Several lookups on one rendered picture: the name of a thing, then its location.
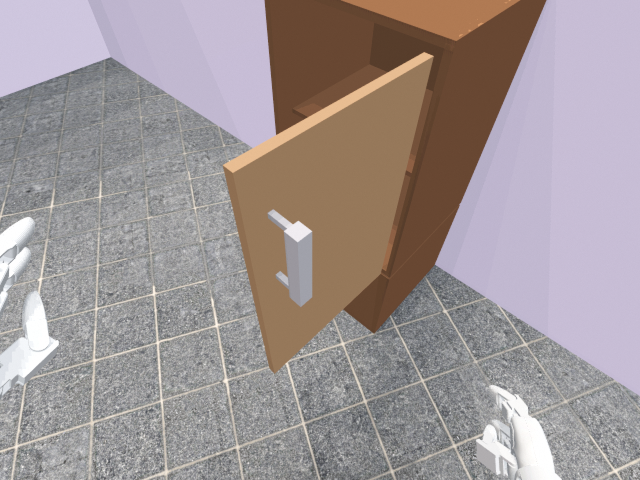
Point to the handle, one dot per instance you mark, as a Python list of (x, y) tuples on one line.
[(298, 247)]

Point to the robot right hand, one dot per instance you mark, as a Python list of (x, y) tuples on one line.
[(523, 444)]

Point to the cupboard door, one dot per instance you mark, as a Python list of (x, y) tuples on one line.
[(340, 173)]

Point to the robot left hand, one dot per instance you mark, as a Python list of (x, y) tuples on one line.
[(26, 356)]

